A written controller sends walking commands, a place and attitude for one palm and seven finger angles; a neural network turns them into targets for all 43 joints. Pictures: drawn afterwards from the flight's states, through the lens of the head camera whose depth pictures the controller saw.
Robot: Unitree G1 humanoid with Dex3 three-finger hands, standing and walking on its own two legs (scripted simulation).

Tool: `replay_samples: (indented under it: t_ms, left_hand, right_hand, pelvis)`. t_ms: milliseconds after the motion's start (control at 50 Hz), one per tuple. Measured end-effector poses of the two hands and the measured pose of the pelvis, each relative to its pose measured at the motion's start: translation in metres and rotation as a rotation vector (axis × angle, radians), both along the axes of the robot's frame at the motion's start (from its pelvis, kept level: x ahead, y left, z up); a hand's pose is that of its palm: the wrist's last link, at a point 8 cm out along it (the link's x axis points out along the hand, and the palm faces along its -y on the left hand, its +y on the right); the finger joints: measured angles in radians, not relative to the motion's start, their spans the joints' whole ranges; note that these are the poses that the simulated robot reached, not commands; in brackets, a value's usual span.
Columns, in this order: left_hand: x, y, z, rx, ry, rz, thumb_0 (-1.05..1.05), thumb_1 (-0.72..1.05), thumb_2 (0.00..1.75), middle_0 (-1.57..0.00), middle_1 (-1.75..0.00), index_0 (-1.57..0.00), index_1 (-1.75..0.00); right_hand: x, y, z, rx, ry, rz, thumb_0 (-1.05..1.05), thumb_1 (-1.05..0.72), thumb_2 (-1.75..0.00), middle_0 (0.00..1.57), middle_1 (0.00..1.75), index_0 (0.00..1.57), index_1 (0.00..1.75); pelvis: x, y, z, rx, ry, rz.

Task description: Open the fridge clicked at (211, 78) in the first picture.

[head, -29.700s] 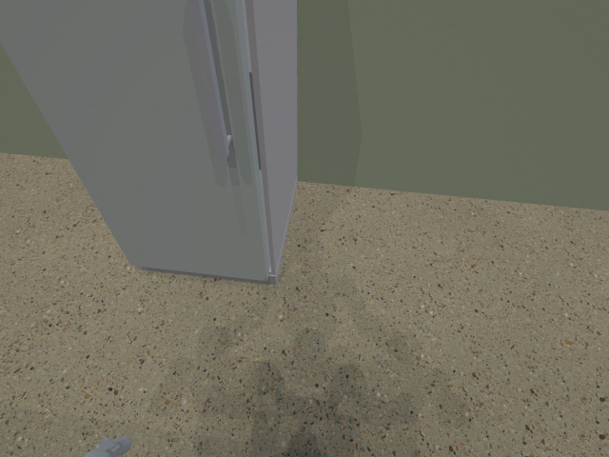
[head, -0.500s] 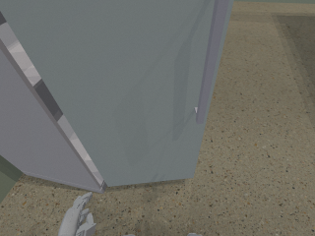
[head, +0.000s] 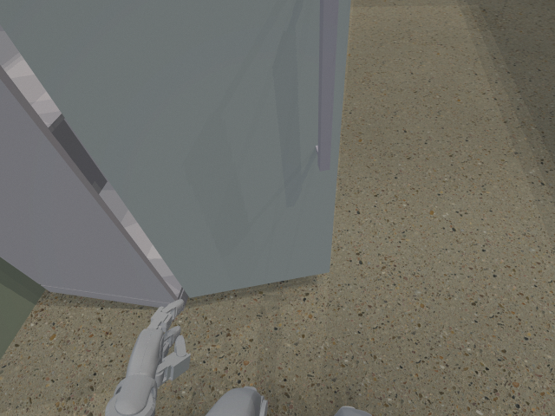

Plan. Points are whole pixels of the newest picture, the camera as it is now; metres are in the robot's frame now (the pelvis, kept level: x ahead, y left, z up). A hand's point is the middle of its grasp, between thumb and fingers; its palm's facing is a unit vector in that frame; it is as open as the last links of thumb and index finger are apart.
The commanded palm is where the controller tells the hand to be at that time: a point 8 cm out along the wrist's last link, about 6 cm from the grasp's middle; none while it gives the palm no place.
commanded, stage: stop stepping back and stand still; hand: right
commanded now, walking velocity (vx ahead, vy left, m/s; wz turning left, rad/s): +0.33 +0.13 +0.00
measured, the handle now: (323, 76) +0.63 -0.08 +0.15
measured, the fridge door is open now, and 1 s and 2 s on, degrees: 71 71 71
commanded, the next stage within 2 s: let the arm hang, fingers relaxed in 0.78 s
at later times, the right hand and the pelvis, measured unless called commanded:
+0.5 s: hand out of the picture +0.16 -0.25 +0.17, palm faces +0.40 +0.85 -0.34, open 7.4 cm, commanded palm +0.09 -0.28 +0.19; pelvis -0.08 +0.00 +0.00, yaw +7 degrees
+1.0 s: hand (482, 386) +0.16 -0.23 +0.01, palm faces +0.13 +0.89 -0.43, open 7.4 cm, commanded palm none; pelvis -0.08 +0.00 +0.00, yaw +3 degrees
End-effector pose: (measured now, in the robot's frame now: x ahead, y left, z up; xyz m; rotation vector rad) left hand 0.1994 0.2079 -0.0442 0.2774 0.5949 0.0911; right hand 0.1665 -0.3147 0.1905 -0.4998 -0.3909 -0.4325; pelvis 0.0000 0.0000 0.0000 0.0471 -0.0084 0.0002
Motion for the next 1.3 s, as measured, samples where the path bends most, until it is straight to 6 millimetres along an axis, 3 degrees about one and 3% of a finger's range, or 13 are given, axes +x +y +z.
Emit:
replay_samples:
  t_ms: [140, 260, 360, 440, 540, 680, 780, 880, 920, 1000, 1120, 1160, 1300]
  left_hand:
    - [-0.07, 0.004, 0.01, -0.045, 0.008, 0.064, 0.01, 0.9, 0.9, -0.2, -0.3, -0.21, -0.3]
    - [-0.129, 0.037, -0.013, -0.018, 0.093, 0.122, 0.01, 0.9, 0.9, -0.2, -0.3, -0.21, -0.3]
    - [-0.181, 0.06, -0.017, 0.025, 0.184, 0.239, 0.01, 0.9, 0.9, -0.2, -0.3, -0.21, -0.3]
    - [-0.201, 0.071, -0.026, 0.076, 0.167, 0.303, 0.02, 0.9, 0.9, -0.2, -0.3, -0.21, -0.3]
    - [-0.211, 0.061, -0.025, 0.017, 0.13, 0.304, 0.02, 0.9, 0.9, -0.2, -0.3, -0.2, -0.3]
    - [-0.204, 0.053, -0.038, -0.057, 0.151, 0.221, 0.01, 0.9, 0.9, -0.2, -0.3, -0.21, -0.3]
    - [-0.19, 0.054, -0.034, -0.053, 0.177, 0.198, 0.02, 0.9, 0.9, -0.2, -0.3, -0.21, -0.3]
    - [-0.165, 0.055, -0.031, -0.011, 0.127, 0.174, 0.01, 0.9, 0.9, -0.2, -0.3, -0.21, -0.3]
    - [-0.155, 0.056, -0.038, -0.016, 0.137, 0.138, 0.01, 0.9, 0.9, -0.2, -0.3, -0.21, -0.3]
    - [-0.148, 0.059, -0.053, -0.033, 0.209, 0.128, 0.01, 0.9, 0.9, -0.2, -0.3, -0.21, -0.3]
    - [-0.175, 0.063, -0.07, -0.053, 0.352, 0.16, 0.01, 0.9, 0.9, -0.2, -0.3, -0.21, -0.3]
    - [-0.193, 0.062, -0.072, -0.042, 0.438, 0.177, 0.01, 0.9, 0.9, -0.2, -0.3, -0.21, -0.3]
    - [-0.257, 0.046, -0.074, -0.009, 0.68, 0.197, 0.01, 0.91, 0.9, -0.2, -0.3, -0.2, -0.3]
  right_hand:
    - [-0.026, 0.022, 0.013, 0.049, 0.001, 0.079, 0.01, -0.89, -0.9, 0.21, 0.3, 0.2, 0.31]
    - [-0.049, 0.042, 0.01, -0.009, 0.062, 0.119, 0.01, -0.89, -0.9, 0.21, 0.3, 0.21, 0.31]
    - [-0.061, 0.033, 0.011, -0.003, 0.051, 0.109, 0.01, -0.88, -0.9, 0.21, 0.3, 0.21, 0.31]
    - [-0.055, 0.021, -0.006, 0.039, 0.035, 0.078, 0.01, -0.89, -0.9, 0.21, 0.3, 0.21, 0.31]
    - [-0.047, 0.033, -0.012, 0.056, 0.087, 0.098, 0.01, -0.89, -0.9, 0.21, 0.3, 0.2, 0.31]
    - [-0.076, 0.066, 0.008, -0.09, 0.095, 0.176, 0.01, -0.89, -0.9, 0.21, 0.3, 0.21, 0.31]
    - [-0.078, 0.048, 0.018, -0.078, 0.076, 0.085, 0.01, -0.88, -0.9, 0.21, 0.3, 0.21, 0.31]
    - [-0.059, 0.03, 0.001, 0.007, 0.093, 0.017, 0.01, -0.89, -0.9, 0.21, 0.3, 0.21, 0.31]
    - [-0.041, 0.026, -0.031, 0.026, 0.214, 0.039, 0.0, -0.89, -0.9, 0.2, 0.3, 0.2, 0.3]
    - [-0.029, 0.038, -0.152, 0.203, 0.751, 0.04, 0.0, -0.9, -0.9, 0.19, 0.3, 0.19, 0.3]
    - [-0.114, 0.105, -0.292, 0.411, 1.336, 0.093, 0.01, -0.91, -0.9, 0.2, 0.3, 0.19, 0.3]
    - [-0.152, 0.122, -0.314, 0.504, 1.464, 0.083, 0.01, -0.91, -0.9, 0.2, 0.3, 0.2, 0.3]
    - [-0.21, 0.087, -0.33, 0.593, 1.572, -0.101, -0.04, -0.98, -0.9, 0.21, 0.3, 0.21, 0.3]
  pelvis:
    - [-0.033, 0.002, 0.013, 0.031, 0.018, 0.058]
    - [-0.068, 0.011, 0.004, -0.025, 0.04, 0.094]
    - [-0.068, 0.008, 0.01, -0.048, 0.027, 0.121]
    - [-0.072, -0.001, -0.003, -0.037, 0.005, 0.099]
    - [-0.087, 0.006, 0.001, -0.057, -0.031, 0.113]
    - [-0.093, 0.019, 0.0, -0.054, -0.026, 0.112]
    - [-0.084, 0.019, 0.01, -0.069, -0.004, 0.117]
    - [-0.074, 0.009, 0.007, -0.048, -0.002, 0.105]
    - [-0.074, 0.003, 0.001, -0.046, 0.011, 0.082]
    - [-0.079, -0.001, -0.002, -0.07, 0.022, 0.061]
    - [-0.086, 0.012, -0.006, -0.075, 0.003, 0.053]
    - [-0.086, 0.013, -0.003, -0.055, -0.002, 0.033]
    - [-0.091, 0.009, 0.005, -0.026, -0.011, 0.016]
